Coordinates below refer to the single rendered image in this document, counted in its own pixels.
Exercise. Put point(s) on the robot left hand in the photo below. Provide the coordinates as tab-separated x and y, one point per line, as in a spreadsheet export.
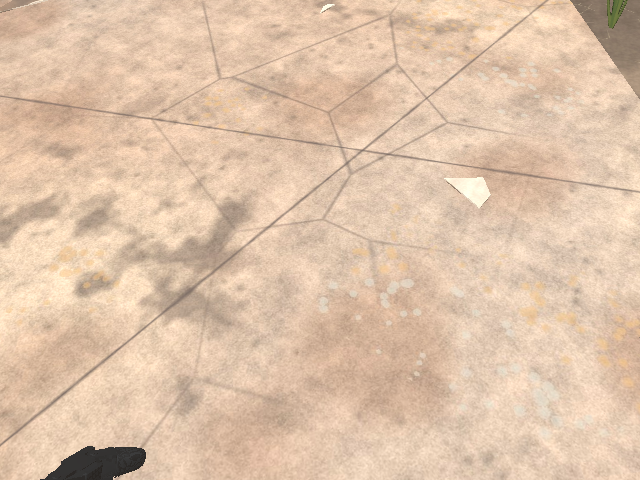
102	464

